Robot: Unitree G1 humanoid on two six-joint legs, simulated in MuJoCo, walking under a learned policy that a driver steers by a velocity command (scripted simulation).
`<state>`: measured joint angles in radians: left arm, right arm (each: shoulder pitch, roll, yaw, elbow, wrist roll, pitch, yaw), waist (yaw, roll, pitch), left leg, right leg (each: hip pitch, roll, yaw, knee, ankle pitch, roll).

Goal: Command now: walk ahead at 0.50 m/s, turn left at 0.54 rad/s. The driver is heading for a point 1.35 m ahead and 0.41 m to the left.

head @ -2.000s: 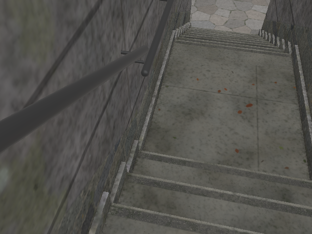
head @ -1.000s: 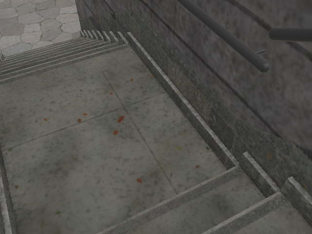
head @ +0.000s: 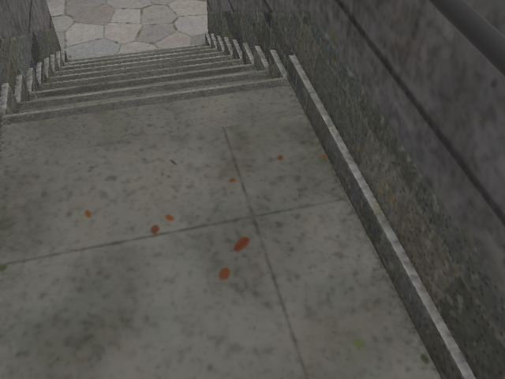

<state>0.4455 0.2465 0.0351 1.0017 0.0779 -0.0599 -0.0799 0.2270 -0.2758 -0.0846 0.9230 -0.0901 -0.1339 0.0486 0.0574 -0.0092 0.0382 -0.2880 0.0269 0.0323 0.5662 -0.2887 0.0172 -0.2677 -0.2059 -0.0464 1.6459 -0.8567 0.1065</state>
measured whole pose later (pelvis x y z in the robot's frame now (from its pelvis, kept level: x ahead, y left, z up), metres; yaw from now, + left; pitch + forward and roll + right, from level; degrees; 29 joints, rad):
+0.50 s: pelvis +0.31 -0.02 -0.17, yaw +17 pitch +1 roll -1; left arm 0.26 0.25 0.04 0.97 -0.01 -0.06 -0.01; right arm 0.40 -0.22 -0.03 0.90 0.09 -0.04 -0.06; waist -0.05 0.04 -0.05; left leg -0.69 -0.01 -0.09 1.98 -0.57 0.00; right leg -0.38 -0.03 -0.12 0.69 -0.33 -0.03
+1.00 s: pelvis +0.55 +0.14 -0.15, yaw +34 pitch +3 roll +0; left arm 0.21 0.26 0.07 0.87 -0.02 -0.12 0.01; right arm 0.17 -0.22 -0.07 0.72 0.02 -0.04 0.02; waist 0.02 -0.01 0.02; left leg -0.36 -0.11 0.01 0.48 -0.16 0.10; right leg -0.51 -0.09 0.03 1.29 -0.35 0.00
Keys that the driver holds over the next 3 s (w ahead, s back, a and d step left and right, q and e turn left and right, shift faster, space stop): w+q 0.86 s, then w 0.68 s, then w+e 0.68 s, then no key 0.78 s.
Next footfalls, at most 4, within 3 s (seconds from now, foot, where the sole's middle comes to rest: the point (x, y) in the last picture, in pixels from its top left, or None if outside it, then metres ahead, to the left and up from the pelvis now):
0.36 right None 0.40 -0.11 -0.92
0.86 left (186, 361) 0.59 0.23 -0.92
1.38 right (194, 254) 0.96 0.26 -0.92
1.84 left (102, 235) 1.01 0.59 -0.92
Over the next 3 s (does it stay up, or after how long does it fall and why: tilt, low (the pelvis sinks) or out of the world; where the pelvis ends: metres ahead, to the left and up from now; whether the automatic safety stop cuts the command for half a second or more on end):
stays up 1.33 0.50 -0.15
